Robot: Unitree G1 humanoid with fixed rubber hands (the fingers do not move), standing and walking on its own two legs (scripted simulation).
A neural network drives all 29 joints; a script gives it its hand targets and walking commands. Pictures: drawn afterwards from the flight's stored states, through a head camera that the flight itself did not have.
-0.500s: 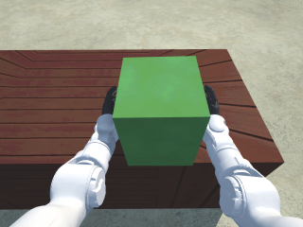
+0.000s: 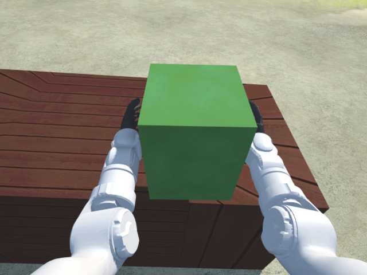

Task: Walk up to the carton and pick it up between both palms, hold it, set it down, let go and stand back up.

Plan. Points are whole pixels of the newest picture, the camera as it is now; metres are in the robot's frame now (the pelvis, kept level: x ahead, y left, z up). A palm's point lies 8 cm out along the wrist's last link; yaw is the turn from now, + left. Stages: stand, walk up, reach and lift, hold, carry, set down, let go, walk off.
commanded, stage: reach and lift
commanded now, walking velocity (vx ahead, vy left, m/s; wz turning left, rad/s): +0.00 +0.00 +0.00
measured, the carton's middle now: (191, 134) +0.40 +0.01 +0.11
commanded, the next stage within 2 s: hold in 1.72 s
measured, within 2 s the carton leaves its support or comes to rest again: neither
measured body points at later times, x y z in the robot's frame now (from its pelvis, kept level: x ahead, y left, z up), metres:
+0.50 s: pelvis +0.00 +0.00 +0.00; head -0.03 +0.04 +0.45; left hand +0.40 +0.16 +0.15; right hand +0.41 -0.13 +0.15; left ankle +0.06 +0.10 -0.75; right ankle +0.00 -0.11 -0.75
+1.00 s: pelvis +0.00 +0.00 +0.00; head -0.03 +0.03 +0.45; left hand +0.39 +0.16 +0.16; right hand +0.39 -0.14 +0.15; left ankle +0.06 +0.10 -0.75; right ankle +0.00 -0.11 -0.75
